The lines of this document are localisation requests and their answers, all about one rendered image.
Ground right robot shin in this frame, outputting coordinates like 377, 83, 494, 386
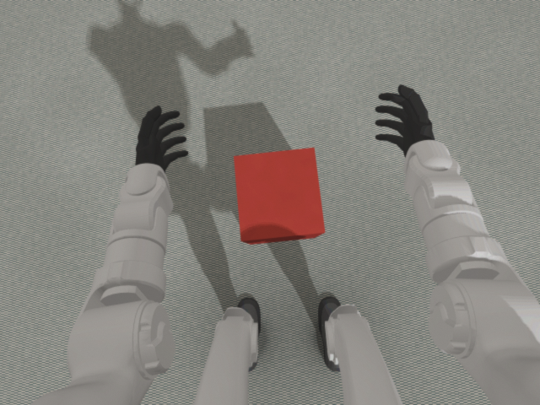
328, 305, 370, 362

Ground robot left forearm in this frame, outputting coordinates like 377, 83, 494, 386
67, 164, 173, 378

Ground robot left upper arm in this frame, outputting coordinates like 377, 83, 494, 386
30, 300, 176, 405

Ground left robot hand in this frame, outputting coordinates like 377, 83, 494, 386
135, 105, 188, 172

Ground right robot foot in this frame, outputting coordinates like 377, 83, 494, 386
318, 297, 341, 372

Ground robot right upper arm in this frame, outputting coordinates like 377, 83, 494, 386
428, 278, 540, 405

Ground robot right forearm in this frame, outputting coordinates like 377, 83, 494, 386
404, 140, 540, 308

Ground right robot hand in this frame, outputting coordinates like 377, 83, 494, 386
375, 84, 435, 158

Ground carton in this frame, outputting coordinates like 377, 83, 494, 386
234, 148, 325, 245

